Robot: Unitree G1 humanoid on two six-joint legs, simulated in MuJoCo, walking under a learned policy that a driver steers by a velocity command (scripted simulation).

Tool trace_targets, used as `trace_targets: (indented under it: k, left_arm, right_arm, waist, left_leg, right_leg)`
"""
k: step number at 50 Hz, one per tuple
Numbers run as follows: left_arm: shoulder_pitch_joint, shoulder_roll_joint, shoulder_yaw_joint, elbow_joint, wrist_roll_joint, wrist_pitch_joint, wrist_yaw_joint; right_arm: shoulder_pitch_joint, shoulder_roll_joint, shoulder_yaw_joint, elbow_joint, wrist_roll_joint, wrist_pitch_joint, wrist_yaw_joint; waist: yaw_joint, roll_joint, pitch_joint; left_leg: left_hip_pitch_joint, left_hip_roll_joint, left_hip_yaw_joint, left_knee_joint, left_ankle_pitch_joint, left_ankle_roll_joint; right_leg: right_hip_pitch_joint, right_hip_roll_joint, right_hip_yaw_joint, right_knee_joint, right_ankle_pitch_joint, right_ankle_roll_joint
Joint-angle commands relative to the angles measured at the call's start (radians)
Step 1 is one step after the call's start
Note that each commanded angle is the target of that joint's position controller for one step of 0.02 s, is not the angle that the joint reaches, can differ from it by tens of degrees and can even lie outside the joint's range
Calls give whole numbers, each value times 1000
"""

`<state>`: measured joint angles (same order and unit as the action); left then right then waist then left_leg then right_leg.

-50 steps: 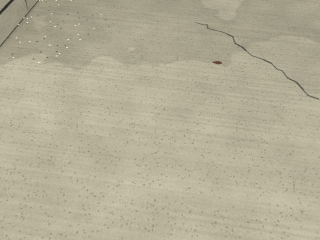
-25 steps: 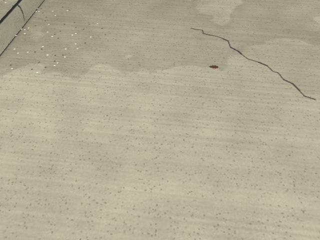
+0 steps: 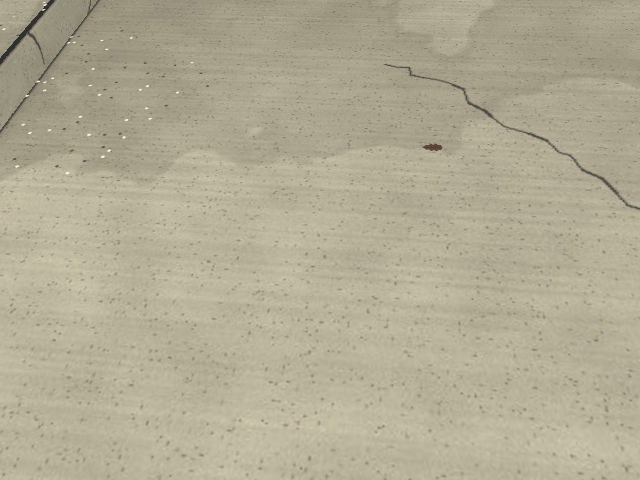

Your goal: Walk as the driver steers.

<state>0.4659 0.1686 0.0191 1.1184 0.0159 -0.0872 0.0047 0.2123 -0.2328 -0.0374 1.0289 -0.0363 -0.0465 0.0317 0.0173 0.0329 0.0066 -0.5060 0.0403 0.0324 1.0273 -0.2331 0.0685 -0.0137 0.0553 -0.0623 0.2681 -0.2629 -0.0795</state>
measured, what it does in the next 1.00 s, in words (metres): walks ahead: left foot, then right foot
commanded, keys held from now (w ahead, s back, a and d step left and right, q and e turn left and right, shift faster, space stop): w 0.40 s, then w+e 0.42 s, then no key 0.18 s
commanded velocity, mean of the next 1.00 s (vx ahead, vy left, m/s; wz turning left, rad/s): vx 0.45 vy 0.00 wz -0.19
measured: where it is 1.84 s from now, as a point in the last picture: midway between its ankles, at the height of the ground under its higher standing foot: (373, 412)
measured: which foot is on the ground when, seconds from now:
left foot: up 0.00-0.24, down 0.26-0.82, up 0.84-1.00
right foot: down 0.00-0.28, up 0.30-0.80, down 0.82-1.00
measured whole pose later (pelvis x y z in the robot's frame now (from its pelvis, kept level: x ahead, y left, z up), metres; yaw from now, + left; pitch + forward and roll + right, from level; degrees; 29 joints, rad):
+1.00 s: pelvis +0.55 -0.04 -0.01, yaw -15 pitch +0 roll +0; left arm 0.23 0.23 0.06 0.98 0.01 -0.06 0.00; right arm 0.21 -0.21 -0.04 0.91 -0.03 -0.07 -0.02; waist 0.00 0.02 0.09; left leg -0.50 0.06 0.00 1.18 -0.34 0.01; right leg -0.22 0.13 -0.07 0.38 -0.16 -0.15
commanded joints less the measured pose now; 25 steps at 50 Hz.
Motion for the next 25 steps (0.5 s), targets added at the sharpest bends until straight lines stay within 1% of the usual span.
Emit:
trace_targets:
  k: [1,3,5,6,8,9,10,11,12,13,14,15,16,17,18,19,20,21,22,24,25]
  left_arm:
    - [94,96,6,-2,-3,-18,6]
    - [103,94,0,-1,0,-18,8]
    - [107,94,-4,-1,1,-17,12]
    - [114,100,-4,2,1,-18,14]
    - [113,116,-1,7,3,-20,17]
    - [97,126,1,5,3,-22,17]
    - [78,138,4,2,2,-24,19]
    - [60,150,9,-1,3,-22,21]
    - [39,161,13,-7,1,-16,21]
    - [26,159,13,-16,-4,-13,18]
    - [77,80,-3,-47,-17,-11,8]
    - [136,72,9,-44,-26,-6,-2]
    - [40,120,22,-70,-5,-1,1]
    - [-50,122,25,-97,3,-6,-4]
    - [-78,102,26,-102,3,-6,-6]
    - [-76,89,27,-104,16,4,-10]
    - [-53,64,23,-97,23,18,-16]
    - [-43,50,22,-96,22,29,-21]
    - [-56,49,24,-103,20,38,-24]
    - [-138,62,27,-135,17,53,-29]
    - [-186,68,28,-153,16,56,-32]
  right_arm:
    - [-80,-31,-4,-67,2,4,3]
    - [-180,-19,3,-109,7,7,3]
    - [-260,-4,14,-143,13,7,2]
    - [-288,0,18,-155,17,7,2]
    - [-299,-12,18,-172,19,6,-4]
    - [-273,-26,13,-171,20,4,-9]
    - [-218,-44,5,-160,19,0,-16]
    - [-114,-68,-8,-131,19,-7,-23]
    - [40,-89,-23,-80,20,-15,-31]
    - [187,-122,-40,-36,7,-22,-40]
    - [306,-218,-66,-22,-18,-24,-47]
    - [260,-225,-70,-28,0,-11,-31]
    - [134,-183,-63,-43,28,-11,-25]
    - [56,-106,-44,-59,33,-19,-22]
    - [27,-58,-30,-55,25,-30,-21]
    - [35,-27,-19,-39,22,-41,-26]
    - [51,-12,-11,-25,20,-49,-30]
    - [80,-19,-11,-14,18,-59,-33]
    - [106,-36,-13,-6,18,-67,-35]
    - [144,-64,-17,3,18,-74,-37]
    - [164,-65,-15,5,18,-75,-38]
  waist:
    - [-3,-110,107]
    - [12,-118,129]
    - [25,-128,146]
    - [31,-135,150]
    - [22,-146,145]
    - [0,-146,127]
    - [-29,-148,92]
    - [-76,-148,35]
    - [-138,-141,-44]
    - [-199,-116,-116]
    - [-186,45,-237]
    - [-130,144,-289]
    - [-87,45,-131]
    - [-71,-10,-12]
    - [-36,-49,52]
    - [-5,-42,63]
    - [17,-30,57]
    - [25,-21,53]
    - [29,-16,56]
    - [23,-4,83]
    - [12,-1,96]
  left_leg:
    - [-229,12,35,-13,59,-26]
    - [-224,-2,65,-116,90,-34]
    - [-170,-22,92,-257,130,-30]
    - [-134,-33,104,-319,146,-22]
    - [-58,-53,118,-400,151,9]
    - [-5,-68,119,-424,144,30]
    - [64,-90,120,-434,123,52]
    - [160,-113,112,-446,98,73]
    - [313,-124,103,-498,115,94]
    - [523,-55,33,-542,98,120]
    - [758,223,-330,-570,-72,195]
    - [819,376,-777,-750,-144,316]
    - [680,333,-670,-796,-259,287]
    - [527,298,-531,-832,-224,256]
    - [410,251,-429,-863,-111,220]
    - [338,213,-351,-872,-7,192]
    - [301,185,-287,-881,62,174]
    - [293,178,-241,-885,129,169]
    - [292,172,-199,-893,173,163]
    - [305,160,-129,-923,189,143]
    - [322,152,-99,-931,208,128]
  right_leg:
    - [64,-242,175,-121,429,-81]
    - [41,-226,140,-125,513,-82]
    - [18,-213,112,-127,565,-78]
    - [16,-215,103,-128,595,-79]
    - [38,-237,94,-112,703,-79]
    - [57,-247,84,-73,821,-74]
    - [80,-254,73,-3,960,-68]
    - [103,-256,65,117,1061,-60]
    - [91,-248,56,289,1055,-50]
    - [-38,-217,40,506,857,-41]
    - [-287,-115,-8,862,342,-21]
    - [-531,40,74,1138,-250,-12]
    - [-616,-45,131,1156,-158,-30]
    - [-621,-85,121,1103,-74,-32]
    - [-575,-117,120,1036,-33,-31]
    - [-519,-137,122,981,-20,-21]
    - [-473,-146,119,943,-17,-10]
    - [-462,-143,111,924,-14,-1]
    - [-479,-144,105,903,-2,4]
    - [-557,-154,98,848,69,14]
    - [-599,-156,94,813,111,17]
